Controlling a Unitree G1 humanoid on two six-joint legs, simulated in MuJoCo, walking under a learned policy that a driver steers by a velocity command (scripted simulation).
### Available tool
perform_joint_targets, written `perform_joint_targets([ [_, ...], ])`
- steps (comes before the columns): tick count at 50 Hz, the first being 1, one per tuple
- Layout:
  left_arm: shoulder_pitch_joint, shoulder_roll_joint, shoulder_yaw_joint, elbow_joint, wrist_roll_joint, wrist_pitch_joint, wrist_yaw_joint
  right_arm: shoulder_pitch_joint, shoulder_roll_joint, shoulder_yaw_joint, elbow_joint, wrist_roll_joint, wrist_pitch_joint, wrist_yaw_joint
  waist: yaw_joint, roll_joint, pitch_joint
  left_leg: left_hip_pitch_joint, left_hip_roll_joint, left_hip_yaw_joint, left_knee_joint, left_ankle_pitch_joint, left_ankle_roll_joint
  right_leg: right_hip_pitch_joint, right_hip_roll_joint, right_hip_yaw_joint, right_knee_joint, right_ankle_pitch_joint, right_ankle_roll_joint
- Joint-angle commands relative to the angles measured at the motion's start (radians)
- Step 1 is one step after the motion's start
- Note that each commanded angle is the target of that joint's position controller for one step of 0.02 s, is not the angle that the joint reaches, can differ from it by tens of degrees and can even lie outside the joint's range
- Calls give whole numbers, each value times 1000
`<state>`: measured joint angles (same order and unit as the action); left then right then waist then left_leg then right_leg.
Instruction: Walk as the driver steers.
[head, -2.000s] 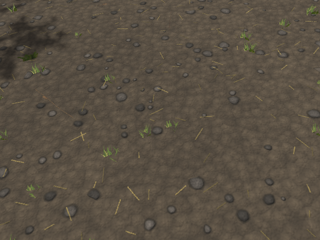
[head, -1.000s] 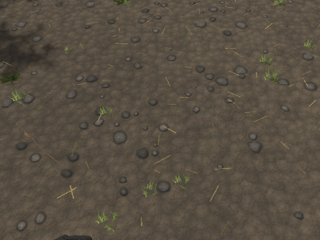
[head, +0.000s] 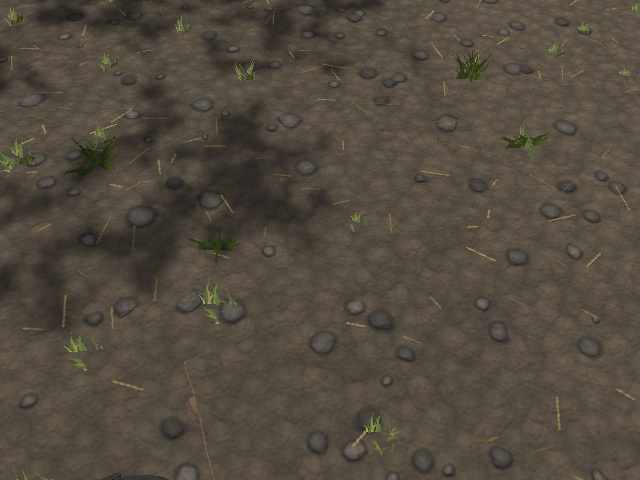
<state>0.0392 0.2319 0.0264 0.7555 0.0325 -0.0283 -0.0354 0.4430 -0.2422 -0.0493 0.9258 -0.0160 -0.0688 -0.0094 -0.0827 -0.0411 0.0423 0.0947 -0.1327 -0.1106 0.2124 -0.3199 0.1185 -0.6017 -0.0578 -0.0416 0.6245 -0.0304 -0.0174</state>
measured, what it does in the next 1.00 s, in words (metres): walks ahead: right foot, then left foot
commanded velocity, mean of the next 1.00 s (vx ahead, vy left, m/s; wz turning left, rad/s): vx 0.11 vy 0.00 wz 0.04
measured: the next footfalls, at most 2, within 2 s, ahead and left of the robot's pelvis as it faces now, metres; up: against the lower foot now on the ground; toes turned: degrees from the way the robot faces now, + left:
right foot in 0.08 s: +0.22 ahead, -0.11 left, +0.00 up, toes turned -2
left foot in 0.48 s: +0.21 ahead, +0.10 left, +0.00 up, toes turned +0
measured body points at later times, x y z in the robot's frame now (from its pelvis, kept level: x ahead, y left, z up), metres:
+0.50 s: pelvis +0.15 -0.02 +0.00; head +0.15 -0.02 +0.45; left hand +0.19 +0.22 -0.14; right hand +0.23 -0.26 -0.14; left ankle +0.17 +0.10 -0.74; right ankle +0.18 -0.11 -0.73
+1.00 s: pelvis +0.17 +0.00 +0.01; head +0.18 +0.00 +0.46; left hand +0.17 +0.23 -0.15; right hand +0.18 -0.23 -0.15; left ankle +0.17 +0.10 -0.73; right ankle +0.18 -0.11 -0.73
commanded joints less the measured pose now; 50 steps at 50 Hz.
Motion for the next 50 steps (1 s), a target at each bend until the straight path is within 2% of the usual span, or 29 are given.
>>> perform_joint_targets([
  [1, -9, 97, 23, -67, -1, -35, 9, 19, -158, -27, -21, -6, -10, -14, 57, 123, 10, -1, 280, -79, 141, 992, 38, 125, 72, -25, -86, -65, -52],
  [2, 111, 117, 32, -26, -2, -46, 21, 9, -166, -28, -16, -7, -13, -14, 104, 125, -49, 3, 258, -70, 268, 1108, 17, 253, 108, -32, -120, -57, -70],
  [3, 254, 129, 38, 15, 5, -62, 33, -16, -170, -27, -17, 5, -17, -12, 180, 107, -118, -66, 219, -41, 442, 1039, -6, 447, 73, -11, -203, 102, -91],
  [4, 403, 199, 51, 45, 27, -71, 48, -10, -127, -15, -50, 21, -25, -10, 214, 12, -250, -252, 154, -14, 703, 660, -27, 718, -134, 169, -134, 399, -131],
  [5, 416, 280, 72, 55, 26, -64, 36, 191, -41, -5, -22, 72, -15, -16, 130, -235, -402, -513, -34, 49, 1069, -266, -73, 951, -439, 552, -113, 895, -337],
  [6, 406, 209, 59, 50, -28, -53, 23, 148, -127, -21, -2, 17, -3, -26, 134, -35, -383, -506, 4, -53, 1121, -222, -64, 845, -372, 547, -141, 987, -322],
  [7, 292, 153, 44, 45, -33, -52, 25, 86, -108, -19, -9, 18, 1, -24, 99, -41, -263, -570, 36, -49, 1120, -167, -79, 745, -348, 431, -182, 835, -322],
  [8, 214, 83, 25, 33, -30, -51, 27, 13, -101, -11, -19, 2, 5, -19, 91, 10, -157, -587, 81, -23, 1052, -126, -86, 623, -281, 334, -240, 719, -277],
  [9, 196, 55, 12, 38, -29, -54, 34, -38, -99, -13, -30, -5, 16, -10, 86, -12, -107, -578, 104, -15, 994, -102, -92, 554, -232, 264, -281, 674, -239],
  [10, 191, 49, 5, 55, -28, -53, 38, -23, -83, -9, -27, -12, 31, 0, 61, -29, -93, -516, 112, 2, 941, -81, -104, 474, -196, 204, -313, 659, -216],
  [12, 209, 70, 3, 78, -21, -62, 37, 3, -50, -3, -9, -12, 54, 10, 34, -27, -118, -414, 101, 28, 862, -49, -116, 398, -168, 135, -326, 709, -204],
  [15, 188, 92, -1, 95, -12, -65, 34, -25, -23, 11, -1, -11, 72, 4, 15, -61, -124, -367, 119, 71, 664, -12, -127, 350, -137, 70, -331, 662, -194],
  [17, 212, 101, -1, 110, -12, -56, 33, -83, -24, 19, -1, -9, 81, -2, 41, -90, -127, -336, 130, 93, 558, 33, -127, 341, -130, 72, -341, 515, -182],
  [19, 233, 110, 1, 123, -12, -39, 34, -124, -37, 22, 4, -6, 89, -6, 62, -91, -120, -308, 138, 103, 493, 50, -127, 322, -134, 103, -360, 261, -178],
  [21, 234, 111, 2, 131, -13, -19, 39, -157, -40, 26, 8, -7, 90, -11, 70, -75, -83, -282, 141, 111, 409, 45, -120, 285, -137, 146, -373, -21, -172],
  [23, 228, 96, -4, 135, -18, -4, 46, -163, -35, 32, 22, -14, 79, -18, 56, -27, -29, -200, 150, 100, 229, 118, -101, 217, -118, 168, -356, -215, -128],
  [24, 248, 81, -8, 141, -14, -3, 47, -155, -58, 32, 28, -19, 68, -24, 58, 13, -20, -160, 207, 29, 163, 175, -91, 195, -103, 175, -338, -248, -90],
  [25, 273, 63, -10, 138, -13, -4, 45, -139, -101, 29, 30, -25, 54, -30, 84, 81, -20, -156, 312, -88, 108, 259, -70, 200, -53, 138, -268, -254, -57],
  [26, 363, 12, -18, 170, -32, 6, 44, -193, -117, 26, 52, 4, 53, -28, 152, 213, -4, -332, 334, -118, 84, 193, -23, 338, 25, 67, -292, -266, -38],
  [27, 348, 40, -14, 195, -25, 12, 48, -223, -60, 39, 49, 11, 48, -21, 138, 168, 15, -400, 300, -97, 63, 113, -40, 432, 13, 75, -293, -205, -26],
  [28, 327, 59, -7, 200, -23, 14, 51, -221, -44, 42, 56, 13, 42, -18, 124, 138, 24, -403, 260, -60, 66, 96, -64, 449, 0, 90, -294, -162, -29],
  [30, 309, 73, -2, 212, -22, 14, 50, -195, -48, 40, 80, 13, 42, -24, 110, 113, 16, -351, 226, -26, 76, 132, -77, 439, -20, 104, -296, -129, -34],
  [34, 299, 43, -10, 243, -24, 10, 56, -169, -37, 40, 114, 12, 44, -27, 97, 58, 3, -279, 228, -15, 97, 202, -66, 411, -25, 105, -314, -124, -26],
  [50, 322, 17, -22, 340, -24, 21, 73, -130, -9, 50, 197, 10, 52, -34, 93, 43, 18, -266, 219, 3, 96, 233, -63, 431, -34, 106, -304, -92, -24],
])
